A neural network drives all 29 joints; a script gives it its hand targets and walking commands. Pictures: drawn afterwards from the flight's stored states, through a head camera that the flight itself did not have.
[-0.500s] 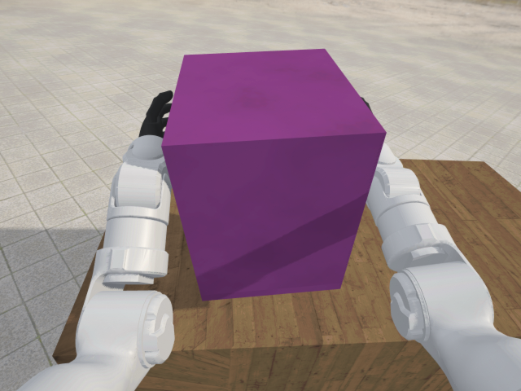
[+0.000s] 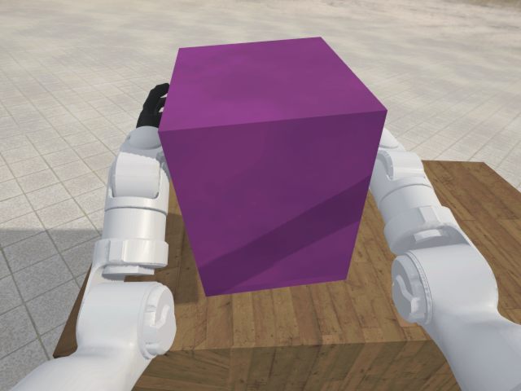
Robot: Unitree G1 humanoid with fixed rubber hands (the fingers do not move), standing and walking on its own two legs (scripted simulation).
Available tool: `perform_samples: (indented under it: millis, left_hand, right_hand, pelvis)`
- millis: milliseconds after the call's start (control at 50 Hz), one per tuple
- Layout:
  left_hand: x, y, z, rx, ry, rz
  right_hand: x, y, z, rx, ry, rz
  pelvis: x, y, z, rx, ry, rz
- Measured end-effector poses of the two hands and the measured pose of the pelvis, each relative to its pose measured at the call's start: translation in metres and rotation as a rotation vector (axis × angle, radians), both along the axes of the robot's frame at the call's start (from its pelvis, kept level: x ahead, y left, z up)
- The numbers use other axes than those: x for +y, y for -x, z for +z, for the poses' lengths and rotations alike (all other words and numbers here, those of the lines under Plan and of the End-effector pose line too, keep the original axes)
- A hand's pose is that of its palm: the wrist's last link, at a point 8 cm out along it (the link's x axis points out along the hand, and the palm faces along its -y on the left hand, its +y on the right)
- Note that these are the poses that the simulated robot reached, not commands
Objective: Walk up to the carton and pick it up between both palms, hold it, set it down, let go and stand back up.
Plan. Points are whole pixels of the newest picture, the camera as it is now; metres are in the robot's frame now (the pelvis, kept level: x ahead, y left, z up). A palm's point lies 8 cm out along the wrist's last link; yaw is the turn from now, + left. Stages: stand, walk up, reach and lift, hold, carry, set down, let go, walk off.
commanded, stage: reach and lift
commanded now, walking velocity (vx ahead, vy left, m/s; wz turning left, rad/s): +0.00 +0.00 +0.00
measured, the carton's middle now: (263, 165) +0.38 -0.01 +0.22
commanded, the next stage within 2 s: hold in 0.22 s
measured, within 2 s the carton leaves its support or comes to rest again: neither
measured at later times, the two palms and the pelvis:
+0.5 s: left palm (149, 124) +0.37 +0.15 +0.28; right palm (369, 122) +0.38 -0.16 +0.29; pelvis +0.00 +0.00 +0.00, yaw +0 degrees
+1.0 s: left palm (146, 118) +0.37 +0.15 +0.29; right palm (372, 112) +0.38 -0.16 +0.31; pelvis +0.00 +0.00 +0.00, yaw +0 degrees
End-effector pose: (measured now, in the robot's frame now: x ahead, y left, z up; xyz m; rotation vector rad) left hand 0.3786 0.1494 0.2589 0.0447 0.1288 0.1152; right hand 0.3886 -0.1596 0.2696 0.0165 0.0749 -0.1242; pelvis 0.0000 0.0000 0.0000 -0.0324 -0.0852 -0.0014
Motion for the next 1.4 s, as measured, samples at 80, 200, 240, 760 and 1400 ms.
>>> perform_samples:
  millis: [80,200,240,760,1400]
  left_hand:
    - [0.000,0.000,0.005,-0.010,0.004,0.001]
    - [-0.001,0.000,0.009,-0.011,0.004,0.002]
    - [-0.001,0.000,0.008,-0.002,0.004,0.003]
    - [0.000,0.013,0.027,-0.012,0.019,0.001]
    - [0.002,0.016,0.039,-0.019,0.023,0.004]
  right_hand:
    - [0.000,0.000,0.005,-0.009,-0.009,0.000]
    - [-0.001,-0.001,0.009,-0.008,-0.007,0.001]
    - [-0.001,0.000,0.008,0.001,-0.004,0.001]
    - [0.001,0.012,0.036,0.004,-0.007,-0.002]
    - [0.002,0.015,0.045,0.012,0.002,-0.001]
  pelvis:
    - [0.000,0.000,0.000,0.000,0.000,0.000]
    - [0.000,0.000,0.000,0.000,0.000,0.000]
    - [0.000,0.000,0.000,0.000,0.000,0.000]
    - [0.000,0.002,0.000,-0.003,0.001,0.000]
    - [-0.001,0.002,0.000,-0.003,0.000,0.001]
